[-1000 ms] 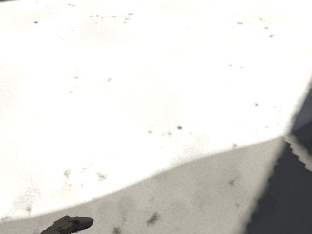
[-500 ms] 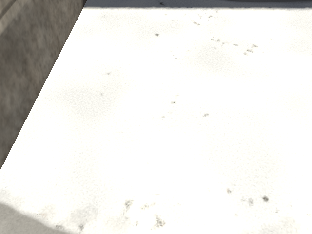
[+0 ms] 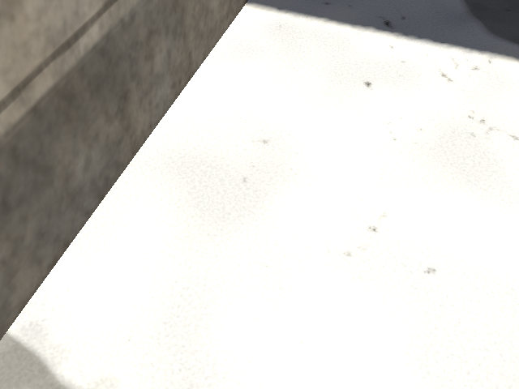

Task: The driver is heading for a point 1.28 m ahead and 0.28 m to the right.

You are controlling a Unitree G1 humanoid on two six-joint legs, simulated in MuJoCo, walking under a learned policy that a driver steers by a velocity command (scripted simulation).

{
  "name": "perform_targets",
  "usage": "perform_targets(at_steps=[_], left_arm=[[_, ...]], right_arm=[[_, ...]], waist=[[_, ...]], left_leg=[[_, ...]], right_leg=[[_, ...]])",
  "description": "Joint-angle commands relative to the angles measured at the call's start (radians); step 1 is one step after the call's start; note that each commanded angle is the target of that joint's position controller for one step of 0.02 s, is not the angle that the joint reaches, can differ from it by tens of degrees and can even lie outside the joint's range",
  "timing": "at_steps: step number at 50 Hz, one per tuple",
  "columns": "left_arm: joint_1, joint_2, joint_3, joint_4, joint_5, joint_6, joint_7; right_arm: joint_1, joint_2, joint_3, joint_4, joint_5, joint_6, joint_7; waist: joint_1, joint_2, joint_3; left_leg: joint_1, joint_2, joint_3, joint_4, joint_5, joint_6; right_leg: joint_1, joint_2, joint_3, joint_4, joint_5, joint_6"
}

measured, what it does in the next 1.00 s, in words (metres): walks ahead: right foot, then left foot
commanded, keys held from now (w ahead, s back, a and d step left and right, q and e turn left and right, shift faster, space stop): w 0.66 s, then w+e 0.34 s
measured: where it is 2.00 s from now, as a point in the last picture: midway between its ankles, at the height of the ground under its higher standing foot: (306, 212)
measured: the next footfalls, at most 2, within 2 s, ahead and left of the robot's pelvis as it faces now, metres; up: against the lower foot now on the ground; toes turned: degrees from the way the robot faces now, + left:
right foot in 0.26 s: +0.33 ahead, -0.13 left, +0.00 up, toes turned +2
left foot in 0.78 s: +0.60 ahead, +0.09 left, +0.00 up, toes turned +5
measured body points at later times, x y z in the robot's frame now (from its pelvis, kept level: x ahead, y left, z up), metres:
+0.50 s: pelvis +0.28 -0.06 +0.00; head +0.30 -0.07 +0.45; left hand +0.31 +0.21 -0.12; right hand +0.40 -0.31 -0.13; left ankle +0.28 +0.08 -0.67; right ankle +0.29 -0.13 -0.74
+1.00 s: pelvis +0.54 +0.01 +0.00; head +0.56 +0.02 +0.45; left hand +0.61 +0.28 -0.14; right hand +0.61 -0.26 -0.11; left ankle +0.56 +0.09 -0.74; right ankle +0.53 -0.13 -0.66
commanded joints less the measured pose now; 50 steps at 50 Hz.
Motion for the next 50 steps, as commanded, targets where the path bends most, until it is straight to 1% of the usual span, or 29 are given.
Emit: perform_targets(at_steps=[1,4,8,10,11,12,13,14,15,16,17,18,20,23,26,29,31,34,37,38,39,40,41,42,43,44,45,46,50], left_arm=[[-0.016,0.053,0.011,-0.045,-0.002,0.000,-0.007],[-0.121,0.050,0.007,-0.064,-0.011,-0.006,-0.014],[-0.228,0.058,0.007,-0.099,-0.020,-0.018,-0.020],[-0.203,0.069,0.012,-0.098,-0.020,-0.024,-0.020],[-0.149,0.079,0.018,-0.081,-0.020,-0.027,-0.016],[-0.056,0.094,0.028,-0.051,-0.019,-0.032,-0.007],[0.092,0.119,0.041,-0.006,-0.013,-0.042,0.006],[0.267,0.187,0.057,0.013,0.007,-0.051,0.024],[0.303,0.282,0.084,0.027,0.012,-0.044,0.022],[0.237,0.192,0.066,0.026,-0.023,-0.033,0.012],[0.151,0.135,0.052,0.018,-0.031,-0.032,0.009],[0.109,0.096,0.043,0.022,-0.027,-0.036,0.005],[0.097,0.065,0.031,0.046,-0.032,-0.047,0.006],[0.143,0.077,0.034,0.086,-0.041,-0.069,0.001],[0.185,0.082,0.036,0.120,-0.044,-0.070,-0.001],[0.218,0.081,0.034,0.147,-0.046,-0.069,-0.005],[0.249,0.094,0.037,0.166,-0.045,-0.069,-0.003],[0.292,0.105,0.039,0.196,-0.038,-0.067,0.009],[0.277,0.125,0.043,0.211,-0.031,-0.058,0.019],[0.264,0.134,0.045,0.213,-0.031,-0.057,0.020],[0.250,0.139,0.047,0.213,-0.032,-0.059,0.017],[0.224,0.101,0.036,0.176,-0.040,-0.064,0.012],[0.343,-0.011,0.014,0.155,-0.069,-0.058,0.013],[0.295,0.104,0.043,0.183,-0.038,-0.043,0.021],[0.238,0.102,0.050,0.172,-0.036,-0.041,0.013],[0.204,0.075,0.045,0.168,-0.035,-0.038,0.005],[0.191,0.067,0.048,0.169,-0.024,-0.027,-0.002],[0.202,0.057,0.048,0.171,-0.012,-0.013,-0.009],[0.129,0.023,0.046,0.135,-0.006,0.017,-0.031]], right_arm=[[0.018,-0.117,-0.026,-0.044,0.005,-0.029,0.001],[0.088,-0.122,-0.025,-0.014,0.005,-0.037,-0.001],[0.142,-0.139,-0.024,0.010,-0.006,-0.040,-0.012],[0.127,-0.151,-0.024,0.016,-0.011,-0.040,-0.019],[0.108,-0.159,-0.024,0.017,-0.012,-0.041,-0.022],[0.098,-0.167,-0.025,0.022,-0.012,-0.042,-0.022],[0.093,-0.158,-0.021,0.027,-0.012,-0.045,-0.019],[0.092,-0.107,-0.004,-0.001,-0.008,-0.050,-0.016],[0.217,-0.042,0.004,-0.008,0.024,-0.047,-0.013],[0.153,-0.119,-0.008,0.006,-0.018,-0.042,-0.020],[0.078,-0.115,-0.010,-0.006,-0.017,-0.041,-0.012],[0.032,-0.096,-0.002,-0.015,-0.018,-0.041,-0.005],[0.034,-0.075,0.004,-0.010,-0.031,-0.021,0.008],[0.020,-0.054,0.010,-0.005,-0.037,-0.004,0.019],[-0.113,-0.041,0.019,-0.041,-0.035,-0.002,0.023],[-0.234,-0.017,0.033,-0.071,-0.028,-0.007,0.028],[-0.300,-0.011,0.039,-0.085,-0.022,-0.010,0.029],[-0.369,-0.032,0.035,-0.103,-0.018,-0.011,0.016],[-0.338,-0.051,0.027,-0.100,-0.021,-0.023,0.006],[-0.257,-0.064,0.019,-0.075,-0.025,-0.032,-0.001],[-0.096,-0.093,0.004,-0.022,-0.043,-0.045,-0.011],[0.097,-0.171,-0.019,0.008,-0.068,-0.055,-0.026],[0.115,-0.264,-0.043,0.007,-0.073,-0.046,-0.029],[0.065,-0.192,-0.031,-0.002,-0.043,-0.037,-0.026],[-0.024,-0.122,-0.012,-0.010,-0.032,-0.038,-0.024],[-0.072,-0.082,-0.002,-0.009,-0.026,-0.043,-0.021],[-0.089,-0.062,0.003,-0.004,-0.022,-0.048,-0.023],[-0.096,-0.048,0.007,0.005,-0.018,-0.053,-0.027],[-0.057,-0.062,-0.002,0.042,-0.005,-0.081,-0.027]], waist=[[0.003,0.077,0.010],[-0.045,0.084,0.014],[-0.080,0.084,0.038],[-0.054,0.094,0.044],[-0.025,0.100,0.030],[0.018,0.096,-0.013],[0.087,0.059,-0.095],[0.155,-0.025,-0.232],[0.099,-0.272,-0.327],[0.082,-0.108,-0.226],[0.055,-0.035,-0.102],[0.041,0.009,-0.051],[0.000,-0.045,-0.019],[-0.013,-0.052,-0.012],[0.007,-0.042,0.031],[0.033,-0.043,0.044],[0.053,-0.042,0.048],[0.067,-0.037,0.065],[0.034,-0.037,0.057],[-0.004,-0.034,0.019],[-0.069,-0.004,-0.074],[-0.146,0.093,-0.221],[-0.089,0.319,-0.319],[-0.084,0.171,-0.248],[-0.046,0.121,-0.129],[-0.027,0.106,-0.067],[-0.011,0.122,-0.038],[0.010,0.133,-0.025],[0.030,0.101,0.000]], left_leg=[[-0.023,0.242,-0.199,-0.162,0.302,0.121],[0.060,0.253,-0.194,-0.146,0.340,0.091],[0.166,0.300,-0.222,-0.110,0.390,0.083],[0.185,0.321,-0.225,-0.078,0.463,0.064],[0.178,0.317,-0.213,-0.033,0.573,0.047],[0.172,0.298,-0.189,0.070,0.714,0.031],[0.120,0.249,-0.138,0.257,0.724,0.010],[-0.042,0.199,-0.097,0.543,0.452,-0.009],[-0.352,0.002,-0.006,0.875,-0.254,-0.055],[-0.454,0.055,-0.088,0.943,-0.288,-0.040],[-0.463,0.098,-0.086,0.928,-0.201,-0.040],[-0.443,0.133,-0.070,0.882,-0.149,-0.043],[-0.385,0.177,-0.038,0.806,-0.122,-0.061],[-0.396,0.193,-0.001,0.756,-0.083,-0.085],[-0.485,0.231,0.034,0.636,0.022,-0.109],[-0.458,0.231,0.070,0.447,0.135,-0.120],[-0.422,0.219,0.088,0.350,0.180,-0.117],[-0.390,0.208,0.088,0.264,0.165,-0.102],[-0.306,0.175,0.085,0.195,0.061,-0.072],[-0.191,0.146,0.096,0.155,0.022,-0.059],[0.037,0.147,0.084,0.112,0.052,-0.036],[0.308,0.349,-0.122,0.093,-0.064,0.013],[0.501,0.611,-0.537,-0.023,-0.160,0.110],[0.394,0.586,-0.572,-0.069,-0.210,0.097],[0.269,0.538,-0.410,-0.091,-0.185,0.069],[0.171,0.493,-0.293,-0.130,-0.099,0.048],[0.114,0.457,-0.208,-0.156,-0.043,0.023],[0.070,0.432,-0.140,-0.173,0.021,0.008],[0.053,0.423,0.005,-0.217,0.159,0.015]], right_leg=[[0.000,0.009,-0.036,-0.140,0.160,0.004],[-0.008,0.028,-0.041,-0.272,0.263,-0.013],[-0.002,0.063,-0.051,-0.380,0.246,-0.046],[0.073,0.088,-0.053,-0.436,0.177,-0.077],[0.166,0.115,-0.063,-0.465,0.132,-0.093],[0.294,0.153,-0.082,-0.494,0.091,-0.111],[0.494,0.146,-0.070,-0.539,0.108,-0.140],[0.740,-0.065,0.157,-0.556,-0.019,-0.196],[0.939,-0.309,0.646,-0.670,-0.067,-0.335],[0.846,-0.268,0.699,-0.730,-0.120,-0.315],[0.716,-0.235,0.526,-0.738,-0.096,-0.299],[0.625,-0.188,0.415,-0.765,0.002,-0.277],[0.524,-0.110,0.264,-0.807,0.134,-0.239],[0.504,-0.084,0.179,-0.847,0.277,-0.253],[0.518,-0.062,0.115,-0.895,0.307,-0.255],[0.521,-0.026,0.047,-0.897,0.365,-0.233],[0.538,-0.031,0.030,-0.889,0.395,-0.225],[0.591,-0.070,0.057,-0.859,0.391,-0.215],[0.642,-0.095,0.094,-0.760,0.535,-0.207],[0.634,-0.081,0.088,-0.668,0.643,-0.195],[0.561,-0.022,0.050,-0.488,0.667,-0.170],[0.378,0.042,0.007,-0.205,0.408,-0.147],[0.056,0.205,-0.067,0.109,-0.239,-0.112],[0.002,0.156,0.032,0.192,-0.253,-0.125],[0.004,0.111,0.051,0.175,-0.160,-0.128],[0.027,0.077,0.041,0.139,-0.099,-0.121],[0.050,0.059,0.033,0.113,-0.074,-0.113],[0.077,0.049,0.028,0.103,-0.056,-0.101],[0.009,0.029,0.016,0.083,0.052,-0.077]])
